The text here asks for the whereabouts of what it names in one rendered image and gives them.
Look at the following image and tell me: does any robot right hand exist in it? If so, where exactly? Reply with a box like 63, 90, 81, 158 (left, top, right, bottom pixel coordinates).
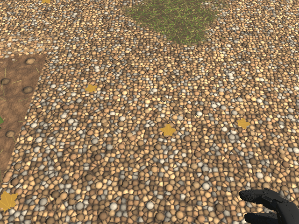
239, 188, 299, 224

